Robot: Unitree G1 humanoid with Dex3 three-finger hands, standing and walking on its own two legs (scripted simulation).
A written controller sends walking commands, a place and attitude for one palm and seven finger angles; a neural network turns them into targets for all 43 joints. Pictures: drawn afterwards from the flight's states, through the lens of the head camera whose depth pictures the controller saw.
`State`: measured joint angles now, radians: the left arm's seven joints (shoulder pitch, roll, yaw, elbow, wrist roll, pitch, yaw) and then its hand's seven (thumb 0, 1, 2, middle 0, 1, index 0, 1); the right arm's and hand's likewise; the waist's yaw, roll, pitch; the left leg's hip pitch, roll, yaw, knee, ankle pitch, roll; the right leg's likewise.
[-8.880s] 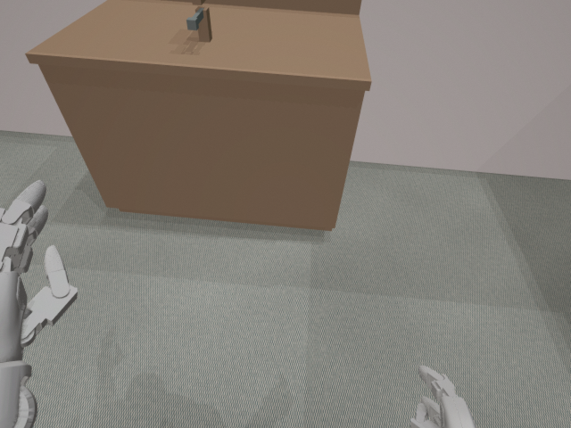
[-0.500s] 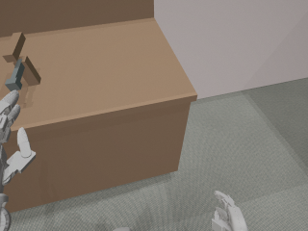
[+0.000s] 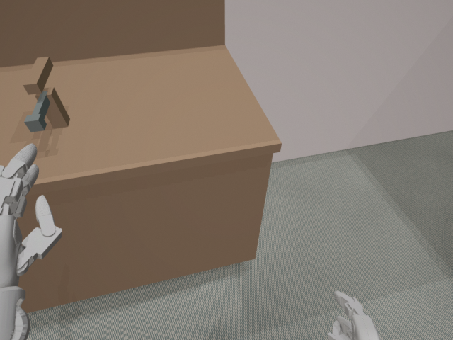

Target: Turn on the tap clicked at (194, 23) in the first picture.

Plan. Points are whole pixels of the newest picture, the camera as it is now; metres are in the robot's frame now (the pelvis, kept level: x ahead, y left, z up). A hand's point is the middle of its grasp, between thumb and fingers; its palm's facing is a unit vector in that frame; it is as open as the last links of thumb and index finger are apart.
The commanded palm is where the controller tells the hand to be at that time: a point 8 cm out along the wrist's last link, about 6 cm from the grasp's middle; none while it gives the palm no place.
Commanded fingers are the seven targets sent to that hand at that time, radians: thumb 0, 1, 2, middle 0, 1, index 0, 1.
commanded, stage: come to a stop and stand still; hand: left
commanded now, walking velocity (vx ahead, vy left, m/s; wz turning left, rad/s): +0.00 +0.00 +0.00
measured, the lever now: (35, 123) +0.50 +0.47 +0.11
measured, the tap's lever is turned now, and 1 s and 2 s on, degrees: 0 0 0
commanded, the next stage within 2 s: look again from close up in 0.10 s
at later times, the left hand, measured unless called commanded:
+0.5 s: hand (54, 229) +0.23 +0.27 +0.14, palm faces +0.21 -0.88 -0.42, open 7.4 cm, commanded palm +0.17 +0.32 +0.18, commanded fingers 0.00 0.90 0.90 -0.20 -0.30 -0.20 -0.30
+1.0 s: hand (24, 184) +0.29 +0.33 +0.16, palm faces +0.36 -0.85 -0.38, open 7.4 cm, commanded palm +0.22 +0.37 +0.18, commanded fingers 0.00 0.90 0.90 -0.20 -0.30 -0.20 -0.30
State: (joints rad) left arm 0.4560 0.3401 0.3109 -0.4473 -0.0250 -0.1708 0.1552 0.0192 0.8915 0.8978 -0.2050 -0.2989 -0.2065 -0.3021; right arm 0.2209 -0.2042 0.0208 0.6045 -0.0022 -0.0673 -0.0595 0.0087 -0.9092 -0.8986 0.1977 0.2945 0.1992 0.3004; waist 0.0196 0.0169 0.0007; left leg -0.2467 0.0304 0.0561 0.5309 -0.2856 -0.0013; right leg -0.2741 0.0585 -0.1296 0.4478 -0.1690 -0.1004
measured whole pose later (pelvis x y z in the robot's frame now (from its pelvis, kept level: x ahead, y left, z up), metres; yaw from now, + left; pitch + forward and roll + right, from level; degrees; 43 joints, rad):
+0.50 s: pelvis +0.00 +0.05 +0.00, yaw -3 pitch -1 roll +0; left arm 0.46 0.37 0.30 -0.39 -0.02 -0.23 0.05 0.02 0.89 0.90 -0.20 -0.30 -0.20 -0.30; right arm 0.28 -0.21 0.02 0.58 0.02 -0.13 -0.01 0.01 -0.91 -0.90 0.20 0.29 0.20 0.30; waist -0.01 -0.03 0.05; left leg -0.20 -0.03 0.10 0.46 -0.24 0.06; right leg -0.28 0.02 -0.05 0.43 -0.15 -0.03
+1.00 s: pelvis +0.06 +0.09 -0.01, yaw +0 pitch -1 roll -2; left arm 0.38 0.38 0.36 -0.46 -0.03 -0.21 0.08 0.02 0.89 0.90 -0.21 -0.30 -0.21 -0.30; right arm 0.21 -0.20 0.02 0.54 -0.01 -0.11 0.01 0.01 -0.91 -0.90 0.20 0.29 0.20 0.30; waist 0.02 0.00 0.03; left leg -0.19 -0.06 0.06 0.62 -0.41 0.10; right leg -0.25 -0.02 -0.07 0.58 -0.32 0.00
